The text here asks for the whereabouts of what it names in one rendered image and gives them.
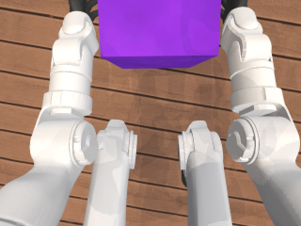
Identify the robot right upper arm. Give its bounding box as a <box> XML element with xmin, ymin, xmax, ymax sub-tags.
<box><xmin>225</xmin><ymin>116</ymin><xmax>301</xmax><ymax>226</ymax></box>

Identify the left robot thigh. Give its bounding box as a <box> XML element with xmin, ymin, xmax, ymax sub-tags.
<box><xmin>83</xmin><ymin>126</ymin><xmax>137</xmax><ymax>226</ymax></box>

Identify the left robot hand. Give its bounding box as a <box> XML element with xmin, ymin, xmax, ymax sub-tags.
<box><xmin>68</xmin><ymin>0</ymin><xmax>99</xmax><ymax>22</ymax></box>

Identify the carton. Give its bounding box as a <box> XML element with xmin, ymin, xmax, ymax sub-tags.
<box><xmin>97</xmin><ymin>0</ymin><xmax>221</xmax><ymax>69</ymax></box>

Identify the robot left forearm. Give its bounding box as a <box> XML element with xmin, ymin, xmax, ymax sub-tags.
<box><xmin>29</xmin><ymin>11</ymin><xmax>100</xmax><ymax>156</ymax></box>

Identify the robot thigh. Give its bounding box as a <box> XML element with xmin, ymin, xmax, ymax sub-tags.
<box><xmin>178</xmin><ymin>127</ymin><xmax>232</xmax><ymax>226</ymax></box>
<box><xmin>83</xmin><ymin>126</ymin><xmax>137</xmax><ymax>226</ymax></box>

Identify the robot right forearm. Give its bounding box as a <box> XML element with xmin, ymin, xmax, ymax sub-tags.
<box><xmin>220</xmin><ymin>7</ymin><xmax>300</xmax><ymax>150</ymax></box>

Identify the robot left upper arm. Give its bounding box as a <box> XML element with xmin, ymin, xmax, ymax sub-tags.
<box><xmin>0</xmin><ymin>119</ymin><xmax>99</xmax><ymax>226</ymax></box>

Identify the right robot thigh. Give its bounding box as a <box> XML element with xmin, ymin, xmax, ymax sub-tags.
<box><xmin>178</xmin><ymin>127</ymin><xmax>232</xmax><ymax>226</ymax></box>

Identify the right robot hand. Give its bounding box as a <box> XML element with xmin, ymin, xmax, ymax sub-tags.
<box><xmin>220</xmin><ymin>0</ymin><xmax>248</xmax><ymax>23</ymax></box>

